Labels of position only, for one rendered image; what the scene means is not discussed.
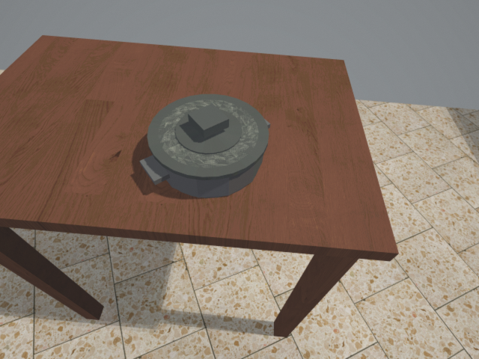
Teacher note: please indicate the pot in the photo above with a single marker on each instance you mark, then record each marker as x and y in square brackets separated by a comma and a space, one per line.
[196, 187]

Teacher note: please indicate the table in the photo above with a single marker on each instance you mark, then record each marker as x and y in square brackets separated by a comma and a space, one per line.
[74, 117]

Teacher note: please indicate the knob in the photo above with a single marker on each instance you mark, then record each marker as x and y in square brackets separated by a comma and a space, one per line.
[208, 120]

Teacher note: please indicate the lid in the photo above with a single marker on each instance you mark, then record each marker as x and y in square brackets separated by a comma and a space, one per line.
[182, 150]

